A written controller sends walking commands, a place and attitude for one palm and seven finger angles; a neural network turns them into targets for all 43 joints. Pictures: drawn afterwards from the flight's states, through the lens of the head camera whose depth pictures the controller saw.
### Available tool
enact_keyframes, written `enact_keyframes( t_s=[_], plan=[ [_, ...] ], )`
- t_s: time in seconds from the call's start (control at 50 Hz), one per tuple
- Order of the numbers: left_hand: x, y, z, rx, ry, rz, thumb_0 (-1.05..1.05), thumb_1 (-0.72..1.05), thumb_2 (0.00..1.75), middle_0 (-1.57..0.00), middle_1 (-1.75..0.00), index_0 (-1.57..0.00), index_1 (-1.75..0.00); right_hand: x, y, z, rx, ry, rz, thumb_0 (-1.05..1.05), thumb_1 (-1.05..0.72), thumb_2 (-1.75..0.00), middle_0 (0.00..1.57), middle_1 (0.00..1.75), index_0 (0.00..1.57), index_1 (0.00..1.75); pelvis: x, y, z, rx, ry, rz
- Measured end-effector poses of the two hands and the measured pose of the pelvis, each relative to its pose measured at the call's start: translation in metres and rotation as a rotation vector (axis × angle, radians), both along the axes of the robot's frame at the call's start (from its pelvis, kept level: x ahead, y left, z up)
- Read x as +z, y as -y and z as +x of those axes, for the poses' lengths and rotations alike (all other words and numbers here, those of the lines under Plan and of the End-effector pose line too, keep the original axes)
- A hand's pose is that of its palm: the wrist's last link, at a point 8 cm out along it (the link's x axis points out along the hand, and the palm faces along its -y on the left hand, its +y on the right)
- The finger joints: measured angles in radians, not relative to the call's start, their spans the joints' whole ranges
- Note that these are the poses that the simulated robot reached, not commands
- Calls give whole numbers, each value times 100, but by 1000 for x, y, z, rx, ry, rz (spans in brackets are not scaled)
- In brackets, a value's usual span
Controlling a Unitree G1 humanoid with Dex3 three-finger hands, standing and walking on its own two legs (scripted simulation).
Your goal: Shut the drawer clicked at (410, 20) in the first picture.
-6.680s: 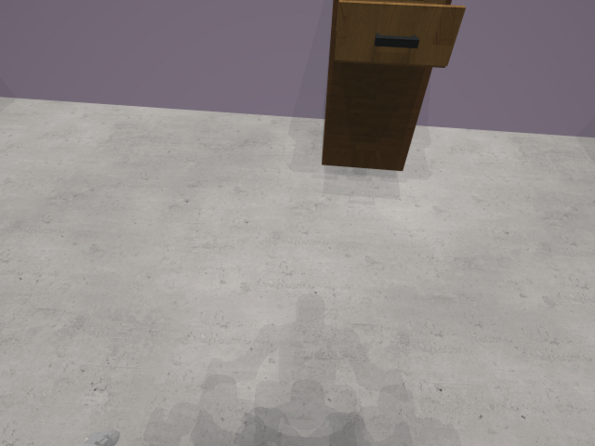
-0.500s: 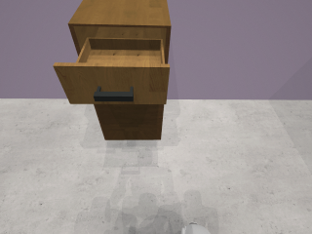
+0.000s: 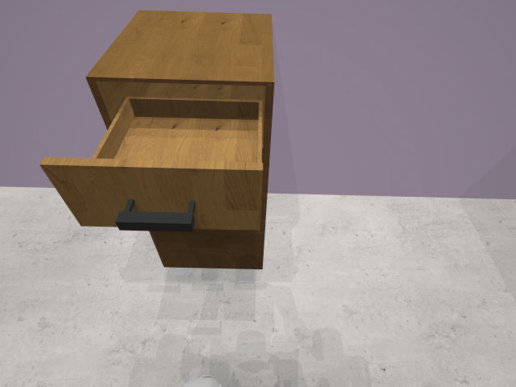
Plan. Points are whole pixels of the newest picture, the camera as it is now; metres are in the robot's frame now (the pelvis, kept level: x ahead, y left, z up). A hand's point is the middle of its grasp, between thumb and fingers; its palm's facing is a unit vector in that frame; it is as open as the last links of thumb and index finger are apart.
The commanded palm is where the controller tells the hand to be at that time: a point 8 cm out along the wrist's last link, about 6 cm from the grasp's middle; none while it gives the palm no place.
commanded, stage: take the last steps up to it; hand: left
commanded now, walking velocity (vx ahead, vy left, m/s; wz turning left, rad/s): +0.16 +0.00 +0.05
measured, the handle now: (158, 212) +0.40 +0.22 +0.01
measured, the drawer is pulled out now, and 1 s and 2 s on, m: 0.28 0.28 0.28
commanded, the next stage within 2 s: come to a stop and stand still in 0.04 s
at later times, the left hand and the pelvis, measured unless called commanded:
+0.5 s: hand out of the picture +0.11 +0.19 -0.18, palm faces +0.04 -0.97 -0.23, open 7.4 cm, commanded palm none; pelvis +0.07 +0.00 +0.00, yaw -1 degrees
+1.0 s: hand out of the picture +0.03 +0.17 -0.16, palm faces +0.10 -0.96 -0.28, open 7.4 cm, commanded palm none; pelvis +0.02 -0.02 +0.00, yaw +0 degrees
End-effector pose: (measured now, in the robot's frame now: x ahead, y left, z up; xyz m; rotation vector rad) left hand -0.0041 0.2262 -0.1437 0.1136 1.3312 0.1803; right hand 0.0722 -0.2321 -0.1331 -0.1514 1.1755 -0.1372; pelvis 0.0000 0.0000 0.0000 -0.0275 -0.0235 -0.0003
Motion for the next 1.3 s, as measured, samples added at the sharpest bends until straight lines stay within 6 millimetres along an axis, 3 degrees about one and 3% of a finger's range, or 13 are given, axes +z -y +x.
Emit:
enact_keyframes(
  t_s=[0.1,0.16,0.26,0.36,0.48,0.58,0.72,0.82,0.92,1.04,1.12,1.2,1.3],
  plan=[
    [-18,-5,-11,63,-103,-52,0,91,90,-20,-30,-20,-30,1,-25,56,62,44,-18,0,-91,-90,20,30,20,30,-9,-17,34,8,9,-20],
    [-23,-10,-8,62,-162,-69,1,91,90,-20,-30,-20,-30,0,-40,70,67,49,-19,0,-91,-90,20,30,20,30,-11,-26,49,-2,17,-1],
    [-14,-17,26,39,-156,-58,1,91,90,-20,-30,-20,-30,7,-38,70,7,18,-56,-2,-95,-90,20,30,20,30,-1,-33,65,-6,11,10],
    [-11,-20,65,19,-98,-30,1,91,90,-20,-30,-20,-30,6,-28,60,-13,-65,-67,-2,-95,-90,21,30,20,30,2,-27,72,-4,4,18],
    [-4,-13,101,-14,-28,30,1,91,90,-20,-30,-19,-30,-5,-6,40,-50,-119,-38,0,-93,-90,20,30,20,30,-1,-5,70,-8,0,25],
    [3,6,116,-52,43,97,0,91,90,-20,-30,-19,-30,-29,18,23,-78,-141,26,0,-92,-90,20,30,20,30,-11,23,64,-17,-1,57],
    [26,32,105,-53,66,111,1,91,90,-20,-30,-20,-30,-30,37,2,-75,-190,67,1,-91,-90,20,30,20,30,1,40,53,-12,-2,79],
    [32,32,84,-18,74,126,1,91,90,-21,-30,-20,-30,-26,47,-9,-42,-205,56,1,-91,-90,20,30,20,30,4,42,41,1,-5,90],
    [30,21,50,15,40,122,1,91,90,-21,-30,-20,-30,-19,48,-11,-11,-184,29,1,-91,-90,20,30,20,30,5,36,27,8,-7,92],
    [13,0,7,43,-37,76,1,90,90,-21,-30,-20,-30,-8,30,-9,10,-112,-18,1,-91,-90,20,30,20,30,2,15,13,-2,-11,60],
    [-5,-14,-10,43,-87,33,1,90,90,-20,-30,-20,-30,-4,7,-25,-2,-93,-41,0,-91,-90,20,30,20,30,-3,1,8,-2,-5,33],
    [-3,-15,-11,30,-99,2,1,91,90,-20,-30,-20,-30,1,-14,-48,-16,-149,-17,1,-91,-90,20,30,20,30,4,-4,11,8,-11,22],
    [-1,-5,1,3,-98,-12,1,91,90,-20,-30,-19,-30,-5,-25,-72,-51,-224,18,1,-91,-90,20,30,20,30,5,-2,14,0,-25,35]
  ],
)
